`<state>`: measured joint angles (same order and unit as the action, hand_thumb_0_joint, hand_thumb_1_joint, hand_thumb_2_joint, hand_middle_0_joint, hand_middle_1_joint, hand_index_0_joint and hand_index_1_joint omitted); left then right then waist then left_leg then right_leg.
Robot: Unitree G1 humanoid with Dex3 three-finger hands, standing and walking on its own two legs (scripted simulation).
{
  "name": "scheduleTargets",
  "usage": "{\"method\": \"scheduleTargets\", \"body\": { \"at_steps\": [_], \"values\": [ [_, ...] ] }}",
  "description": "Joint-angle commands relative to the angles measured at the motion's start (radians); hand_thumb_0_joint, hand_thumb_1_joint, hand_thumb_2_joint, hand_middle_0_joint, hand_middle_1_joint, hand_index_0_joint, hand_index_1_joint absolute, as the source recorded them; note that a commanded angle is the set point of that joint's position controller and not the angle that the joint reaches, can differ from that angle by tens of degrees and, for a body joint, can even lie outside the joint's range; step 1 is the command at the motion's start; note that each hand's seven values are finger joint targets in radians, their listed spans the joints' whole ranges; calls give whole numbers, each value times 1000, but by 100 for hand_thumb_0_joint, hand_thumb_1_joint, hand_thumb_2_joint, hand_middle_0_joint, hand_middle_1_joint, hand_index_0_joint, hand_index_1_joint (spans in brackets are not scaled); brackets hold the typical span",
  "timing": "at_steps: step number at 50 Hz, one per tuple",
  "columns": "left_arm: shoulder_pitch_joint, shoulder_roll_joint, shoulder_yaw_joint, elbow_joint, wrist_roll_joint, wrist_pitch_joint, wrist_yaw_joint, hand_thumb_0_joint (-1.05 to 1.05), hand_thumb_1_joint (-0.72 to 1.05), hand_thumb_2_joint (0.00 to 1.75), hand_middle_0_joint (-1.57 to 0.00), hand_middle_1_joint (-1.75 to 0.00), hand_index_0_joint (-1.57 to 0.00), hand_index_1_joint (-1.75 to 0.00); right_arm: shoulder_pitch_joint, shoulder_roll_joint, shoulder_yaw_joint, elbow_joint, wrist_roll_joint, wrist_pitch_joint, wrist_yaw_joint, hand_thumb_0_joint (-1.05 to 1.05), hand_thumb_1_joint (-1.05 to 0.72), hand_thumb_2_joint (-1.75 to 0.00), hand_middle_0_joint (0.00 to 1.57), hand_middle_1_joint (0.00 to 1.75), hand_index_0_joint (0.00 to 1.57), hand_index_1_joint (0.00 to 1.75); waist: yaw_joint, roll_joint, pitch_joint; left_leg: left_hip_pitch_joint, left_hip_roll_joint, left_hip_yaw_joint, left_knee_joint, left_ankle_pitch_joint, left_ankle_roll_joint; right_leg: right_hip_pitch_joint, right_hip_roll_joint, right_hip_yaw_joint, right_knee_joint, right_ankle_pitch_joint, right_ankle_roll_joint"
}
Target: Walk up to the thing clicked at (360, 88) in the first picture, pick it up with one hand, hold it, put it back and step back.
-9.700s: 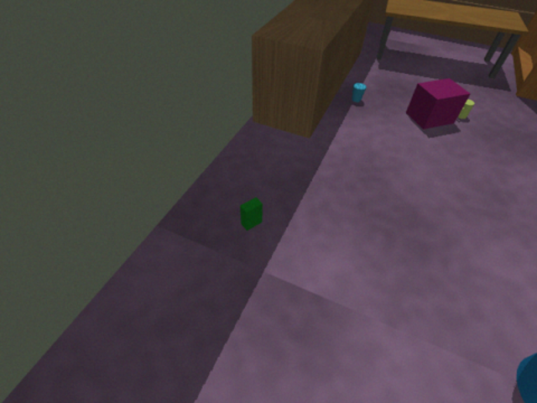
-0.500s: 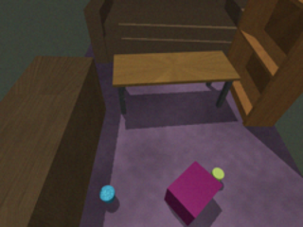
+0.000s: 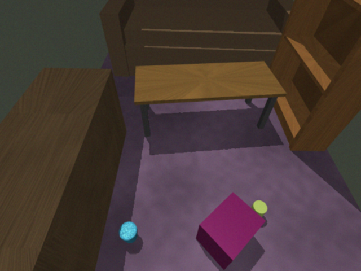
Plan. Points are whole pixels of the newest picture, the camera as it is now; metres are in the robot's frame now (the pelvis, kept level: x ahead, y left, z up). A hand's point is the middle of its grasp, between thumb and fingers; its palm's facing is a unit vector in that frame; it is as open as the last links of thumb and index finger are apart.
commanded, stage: stand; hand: left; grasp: from above
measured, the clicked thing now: (129, 233) +0.42 +0.26 -0.73
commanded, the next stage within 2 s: rise first in 0.10 s
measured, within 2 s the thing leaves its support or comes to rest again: neither
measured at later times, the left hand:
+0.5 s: hand out of the picture +0.14 +0.26 -0.17, palm faces -0.04 -0.93 -0.37, open 10.1 cm
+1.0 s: hand out of the picture +0.11 +0.27 -0.23, palm faces -0.17 -0.87 -0.46, open 14.2 cm
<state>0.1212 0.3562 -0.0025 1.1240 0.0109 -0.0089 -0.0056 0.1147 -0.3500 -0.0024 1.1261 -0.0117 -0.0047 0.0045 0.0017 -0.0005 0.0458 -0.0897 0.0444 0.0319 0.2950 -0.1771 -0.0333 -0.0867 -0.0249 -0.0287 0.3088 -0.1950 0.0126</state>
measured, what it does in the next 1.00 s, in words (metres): lowers itself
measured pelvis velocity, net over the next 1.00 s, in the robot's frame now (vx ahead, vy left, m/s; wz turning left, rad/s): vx -0.01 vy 0.02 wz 0.01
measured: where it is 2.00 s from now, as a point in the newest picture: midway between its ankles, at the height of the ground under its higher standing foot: outside the picture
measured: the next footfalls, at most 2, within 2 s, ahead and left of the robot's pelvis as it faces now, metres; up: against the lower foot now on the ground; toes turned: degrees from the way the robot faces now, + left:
none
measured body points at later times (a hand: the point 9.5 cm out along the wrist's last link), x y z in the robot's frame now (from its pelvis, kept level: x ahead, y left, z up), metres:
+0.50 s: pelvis -0.01 +0.00 -0.02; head +0.05 +0.01 +0.43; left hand +0.15 +0.30 -0.14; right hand +0.08 -0.26 -0.14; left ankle -0.01 +0.14 -0.75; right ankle -0.02 -0.12 -0.75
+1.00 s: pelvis -0.01 +0.02 -0.09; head +0.08 +0.03 +0.35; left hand +0.12 +0.31 -0.20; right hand +0.16 -0.23 -0.18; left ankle -0.01 +0.14 -0.75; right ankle -0.02 -0.12 -0.75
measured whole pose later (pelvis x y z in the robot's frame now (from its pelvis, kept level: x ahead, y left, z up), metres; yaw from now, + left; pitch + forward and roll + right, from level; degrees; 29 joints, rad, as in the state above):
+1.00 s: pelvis -0.01 +0.02 -0.09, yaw +1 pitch +17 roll -2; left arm 0.26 0.31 0.11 0.45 0.27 0.24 0.01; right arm 0.20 -0.23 -0.04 0.57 0.01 -0.12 -0.02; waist -0.02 0.00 -0.12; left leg -0.89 0.05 -0.02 1.11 -0.52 -0.01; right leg -0.84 -0.04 -0.04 1.06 -0.52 0.03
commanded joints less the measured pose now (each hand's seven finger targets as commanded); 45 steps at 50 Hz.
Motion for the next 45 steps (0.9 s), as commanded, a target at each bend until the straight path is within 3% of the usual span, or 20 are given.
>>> {"method": "scheduleTargets", "body": {
  "at_steps": [1, 9, 10, 11, 12, 13, 14, 16, 17, 18, 19, 22, 25, 26, 28, 31, 32, 34, 36, 45],
  "values": [
    [-30, 213, 46, -60, 0, -19, 14, 0, 90, 90, -20, -30, -20, -30, -45, -214, -39, -62, 1, -23, -12, 0, -90, -90, 20, 30, 20, 30, 0, 8, -70, 27, 102, -76, -27, 173, 41, -5, -115, 81, -40, 187, -30],
    [-29, 220, 48, -60, -1, -21, 15, 0, 90, 90, -20, -30, -20, -30, -33, -209, -39, -58, 1, -22, -12, 0, -90, -90, 20, 30, 20, 30, -4, -5, -86, 39, 106, -77, -22, 180, 42, -3, -118, 87, -32, 190, -35],
    [-26, 211, 45, -62, 1, -21, 15, 0, 82, 95, -14, -38, -14, -38, -30, -216, -40, -60, 0, -22, -12, 0, -95, -92, 20, 30, 20, 30, -2, 6, -87, 35, 106, -73, -18, 194, 44, -3, -119, 84, -35, 214, -33],
    [-377, 44, 52, -413, -48, -107, 28, 0, 74, 100, -18, -46, -15, -46, -10, -42, 0, -327, 69, -67, -32, 0, -101, -93, 20, 30, 20, 30, -117, 5, 5, -119, -50, 37, 63, 50, 45, -216, 7, 14, 27, 140, -10],
    [-457, 89, 64, -317, -44, -92, 31, 0, 66, 99, -19, -54, -15, -54, 39, -71, -3, -271, 72, -65, -42, 0, -97, -92, 20, 30, 20, 30, -84, -21, -34, -110, -50, 30, 71, 30, 49, -166, 6, 4, 32, 95, -7],
    [-287, 209, 134, -188, -14, -61, 34, 0, 58, 98, -15, -62, -14, -62, 81, -111, -31, -278, 73, -55, -53, 0, -95, -92, 20, 30, 20, 30, -57, -22, -32, -125, -45, 33, 82, 22, 45, -170, 15, -5, 41, 68, -14],
    [-252, 235, 159, -117, 10, -43, 23, 0, 50, 96, -14, -70, -13, -70, 90, -112, -43, -291, 63, -51, -52, 0, -94, -91, 20, 30, 20, 30, -47, -33, -68, -158, -53, 29, 120, 22, 47, -173, 14, -5, 65, 55, -17],
    [-286, 243, 181, -100, 61, -41, -4, 0, 34, 98, -7, -86, -9, -86, 102, -104, -67, -344, 46, -58, -53, 0, -95, -91, 20, 30, 20, 30, -27, -43, -159, -188, -51, 21, 181, 53, 47, -191, 13, -4, 137, 89, -21],
    [-207, 223, 191, -61, 93, -30, -14, 0, 26, 97, -6, -94, -9, -94, 134, -95, -79, -354, 35, -60, -50, 0, -94, -91, 20, 30, 20, 30, -16, -29, -203, -215, -59, 21, 218, 81, 45, -194, 9, -2, 172, 118, -21],
    [-132, 211, 205, -70, 109, -17, -19, 0, 18, 97, -1, -102, -5, -101, 142, -89, -84, -381, 31, -63, -43, 0, -94, -91, 20, 30, 20, 30, 16, 6, -251, -229, -65, 18, 240, 103, 39, -183, 10, -4, 202, 124, -27],
    [-116, 227, 221, -132, 123, -8, -15, 0, 10, 98, 0, -109, -5, -104, 145, -89, -89, -409, 31, -67, -40, 0, -93, -91, 20, 30, 20, 30, 35, 49, -289, -222, -68, 20, 250, 129, 33, -176, 11, -2, 222, 138, -30],
    [-77, 167, 193, -203, 139, 60, -4, 0, -12, 97, -1, -111, -5, -107, 122, -77, -92, -477, 44, -68, -37, 0, -91, -90, 20, 30, 20, 30, 15, 34, -261, -238, -65, 12, 241, 123, 30, -205, 21, -13, 210, 119, -29],
    [-117, 168, 186, -296, 156, 119, 8, 0, -36, 98, -5, -108, -7, -106, 86, -71, -88, -538, 45, -73, -28, 0, -92, -90, 20, 30, 20, 30, -2, 22, -232, -291, -53, 6, 279, 66, 30, -280, 29, -22, 244, 50, -29],
    [-84, 151, 187, -289, 157, 134, 10, 0, -43, 97, -6, -109, -7, -107, 94, -67, -86, -541, 44, -76, -25, 0, -91, -90, 20, 30, 20, 30, -4, 7, -213, -311, -49, 4, 296, 46, 29, -305, 32, -25, 263, 25, -28],
    [-114, 134, 177, -353, 162, 139, 14, 0, -54, 98, -7, -108, -7, -108, 103, -60, -89, -560, 40, -89, -22, 0, -89, -90, 20, 30, 20, 30, -15, 14, -231, -353, -43, -1, 350, 29, 28, -367, 33, -26, 319, 6, -27],
    [-79, 141, 198, -409, 184, 131, 19, 0, -57, 99, -7, -109, -7, -108, 137, -51, -95, -558, 32, -106, -17, 0, -90, -90, 20, 30, 20, 30, -14, 43, -282, -406, -38, -7, 445, 29, 25, -438, 30, -22, 420, 2, -25],
    [-109, 147, 200, -490, 190, 120, 20, 0, -58, 100, -7, -109, -7, -109, 120, -52, -99, -592, 31, -116, -18, 0, -89, -90, 20, 30, 20, 30, -19, 42, -316, -416, -35, -11, 474, 40, 25, -460, 30, -22, 452, 10, -24],
    [-12, 126, 199, -475, 205, 127, 22, 0, -58, 99, -8, -109, -7, -109, 138, -47, -100, -588, 28, -124, -19, 0, -90, -90, 20, 30, 20, 30, -19, 34, -324, -464, -35, -16, 525, 47, 27, -493, 27, -19, 500, 18, -22],
    [-22, 148, 208, -606, 220, 130, 25, 0, -60, 101, -7, -109, -6, -109, 127, -43, -103, -623, 29, -130, -23, 0, -90, -90, 20, 30, 20, 30, -17, 57, -384, -464, -30, -21, 555, 71, 28, -509, 23, -14, 528, 37, -23],
    [123, 133, 191, -779, 262, 217, 33, 0, -56, 97, -7, -108, -7, -108, 103, -32, -97, -675, 23, -155, -34, 0, -90, -90, 20, 30, 20, 30, -29, 46, -388, -583, -25, -35, 665, 27, 36, -602, 24, -16, 612, 1, -20]
  ]
}}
